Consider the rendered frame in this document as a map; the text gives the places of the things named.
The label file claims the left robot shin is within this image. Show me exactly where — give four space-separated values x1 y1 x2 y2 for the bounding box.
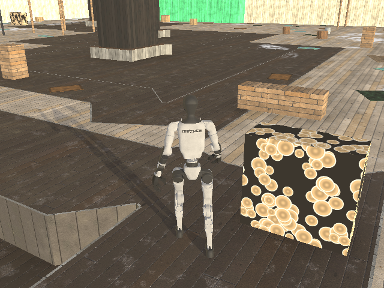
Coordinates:
175 194 183 230

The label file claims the right robot hand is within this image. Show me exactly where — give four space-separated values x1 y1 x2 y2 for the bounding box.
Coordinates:
208 154 221 164

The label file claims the robot left forearm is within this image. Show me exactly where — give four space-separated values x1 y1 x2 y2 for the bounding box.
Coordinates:
154 147 168 177

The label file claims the robot left upper arm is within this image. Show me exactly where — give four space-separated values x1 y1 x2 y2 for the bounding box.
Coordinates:
163 121 179 156

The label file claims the left robot thigh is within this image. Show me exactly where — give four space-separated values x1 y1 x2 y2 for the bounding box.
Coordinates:
172 167 184 205

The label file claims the robot right upper arm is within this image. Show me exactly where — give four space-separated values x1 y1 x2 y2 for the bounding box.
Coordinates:
203 120 220 151

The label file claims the robot right forearm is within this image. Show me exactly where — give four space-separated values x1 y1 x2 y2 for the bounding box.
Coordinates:
214 143 221 158

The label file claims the left robot hand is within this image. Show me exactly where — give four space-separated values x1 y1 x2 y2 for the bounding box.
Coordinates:
152 175 166 192

